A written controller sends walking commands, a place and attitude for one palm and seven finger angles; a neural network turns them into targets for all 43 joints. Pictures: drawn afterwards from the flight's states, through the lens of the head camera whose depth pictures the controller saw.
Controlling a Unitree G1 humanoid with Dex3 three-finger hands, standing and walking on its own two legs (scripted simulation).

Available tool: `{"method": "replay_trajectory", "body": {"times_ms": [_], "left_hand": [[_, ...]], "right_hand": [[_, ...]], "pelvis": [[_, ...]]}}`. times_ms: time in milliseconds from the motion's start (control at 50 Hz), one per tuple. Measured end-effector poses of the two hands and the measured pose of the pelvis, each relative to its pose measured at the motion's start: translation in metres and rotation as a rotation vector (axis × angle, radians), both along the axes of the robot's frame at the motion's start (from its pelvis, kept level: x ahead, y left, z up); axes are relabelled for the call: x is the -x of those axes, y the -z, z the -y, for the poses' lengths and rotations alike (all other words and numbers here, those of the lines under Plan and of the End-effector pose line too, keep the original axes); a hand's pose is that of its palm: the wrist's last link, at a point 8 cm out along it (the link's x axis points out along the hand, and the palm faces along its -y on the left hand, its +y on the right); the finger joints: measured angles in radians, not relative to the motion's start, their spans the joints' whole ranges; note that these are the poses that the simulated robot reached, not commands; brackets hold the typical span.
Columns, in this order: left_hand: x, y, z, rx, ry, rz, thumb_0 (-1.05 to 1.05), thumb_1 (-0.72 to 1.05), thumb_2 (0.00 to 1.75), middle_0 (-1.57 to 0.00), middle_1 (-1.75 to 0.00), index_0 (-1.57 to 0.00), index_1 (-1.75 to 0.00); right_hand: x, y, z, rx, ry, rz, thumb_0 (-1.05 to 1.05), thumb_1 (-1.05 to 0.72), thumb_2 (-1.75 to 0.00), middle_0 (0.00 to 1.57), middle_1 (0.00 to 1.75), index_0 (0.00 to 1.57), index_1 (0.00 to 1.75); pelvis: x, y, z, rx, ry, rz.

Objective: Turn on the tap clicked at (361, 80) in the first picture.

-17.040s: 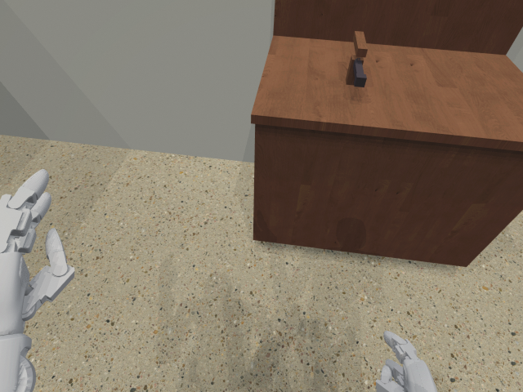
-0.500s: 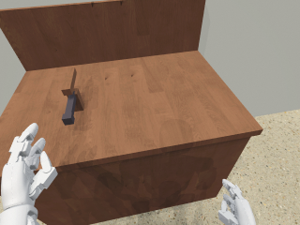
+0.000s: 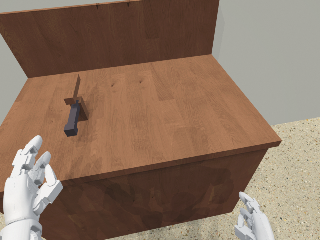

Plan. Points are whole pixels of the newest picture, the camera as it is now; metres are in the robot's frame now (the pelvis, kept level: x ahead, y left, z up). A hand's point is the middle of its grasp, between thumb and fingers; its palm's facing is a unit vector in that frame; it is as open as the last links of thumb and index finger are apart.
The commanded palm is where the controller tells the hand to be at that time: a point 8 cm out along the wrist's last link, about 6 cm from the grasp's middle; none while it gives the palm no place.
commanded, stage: turn the palm inward beside the body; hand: left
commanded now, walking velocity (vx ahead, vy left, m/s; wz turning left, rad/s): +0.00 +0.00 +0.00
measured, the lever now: (71, 130) +0.38 +0.32 +0.07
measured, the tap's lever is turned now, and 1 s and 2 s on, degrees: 0 0 0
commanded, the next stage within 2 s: reach beside the lever's end, fingers flat in 0.16 s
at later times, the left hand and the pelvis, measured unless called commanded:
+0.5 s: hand (58, 178) +0.20 +0.24 +0.12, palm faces +0.52 -0.85 -0.12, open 7.4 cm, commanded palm +0.16 +0.28 +0.13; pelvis +0.00 -0.01 +0.00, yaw +0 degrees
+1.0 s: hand (54, 166) +0.23 +0.27 +0.11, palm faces +0.53 -0.84 -0.09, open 7.5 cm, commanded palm +0.20 +0.31 +0.11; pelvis -0.01 +0.01 +0.00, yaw +0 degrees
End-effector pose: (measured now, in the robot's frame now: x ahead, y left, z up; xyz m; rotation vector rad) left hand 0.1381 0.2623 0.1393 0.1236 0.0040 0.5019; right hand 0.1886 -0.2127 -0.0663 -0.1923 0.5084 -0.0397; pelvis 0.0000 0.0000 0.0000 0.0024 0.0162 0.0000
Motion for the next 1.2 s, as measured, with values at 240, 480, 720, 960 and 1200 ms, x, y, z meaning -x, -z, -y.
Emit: {"method": "replay_trajectory", "body": {"times_ms": [240, 480, 720, 960, 1200], "left_hand": [[-0.001, 0.000, 0.004, 0.001, -0.008, 0.006, 0.01, 0.90, 0.90, -0.20, -0.30, -0.20, -0.30], [-0.011, 0.009, -0.009, 0.006, -0.047, -0.008, 0.01, 0.90, 0.90, -0.20, -0.30, -0.20, -0.30], [-0.034, 0.016, -0.024, 0.016, -0.032, -0.015, 0.01, 0.90, 0.90, -0.20, -0.30, -0.20, -0.30], [-0.042, 0.024, -0.044, 0.021, -0.066, 0.014, 0.01, 0.90, 0.90, -0.20, -0.29, -0.20, -0.28], [-0.079, 0.035, -0.051, 0.043, -0.042, -0.003, 0.01, 0.90, 0.90, -0.19, -0.26, -0.19, -0.25]], "right_hand": [[-0.003, 0.001, 0.006, 0.001, -0.004, -0.006, 0.02, -0.90, -0.90, 0.21, 0.30, 0.20, 0.30], [0.002, 0.005, 0.011, 0.011, 0.011, -0.039, 0.02, -0.90, -0.90, 0.21, 0.30, 0.20, 0.30], [0.011, 0.008, 0.017, 0.019, 0.055, -0.072, 0.02, -0.90, -0.90, 0.21, 0.30, 0.20, 0.30], [0.020, 0.011, 0.013, 0.042, 0.061, -0.103, 0.02, -0.90, -0.90, 0.20, 0.30, 0.20, 0.30], [0.024, 0.014, 0.003, 0.037, 0.073, -0.128, 0.01, -0.90, -0.90, 0.21, 0.30, 0.20, 0.30]], "pelvis": [[-0.002, 0.000, 0.005, -0.001, -0.002, -0.003], [0.001, 0.000, 0.009, 0.001, -0.005, -0.004], [0.000, -0.002, 0.004, -0.001, 0.008, -0.016], [0.005, -0.001, -0.004, 0.002, 0.005, -0.022], [0.007, -0.002, -0.012, 0.002, 0.014, -0.039]]}}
